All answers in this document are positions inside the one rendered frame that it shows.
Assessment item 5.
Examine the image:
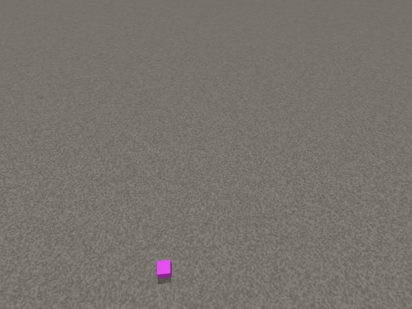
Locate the cube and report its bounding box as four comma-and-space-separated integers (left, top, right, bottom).
157, 260, 172, 279

